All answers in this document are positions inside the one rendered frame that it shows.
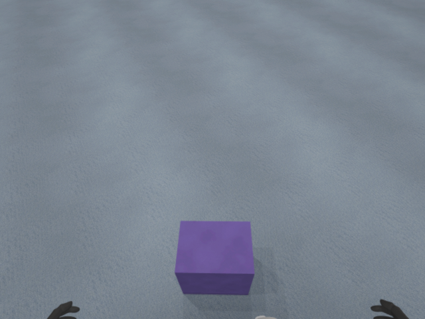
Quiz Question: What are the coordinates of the carton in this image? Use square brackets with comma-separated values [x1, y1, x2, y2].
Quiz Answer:
[175, 221, 254, 295]

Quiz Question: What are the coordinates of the robot right hand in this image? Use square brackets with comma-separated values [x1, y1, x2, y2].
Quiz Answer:
[371, 299, 409, 319]

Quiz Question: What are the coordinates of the robot left hand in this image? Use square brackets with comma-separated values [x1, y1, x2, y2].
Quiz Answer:
[47, 301, 80, 319]

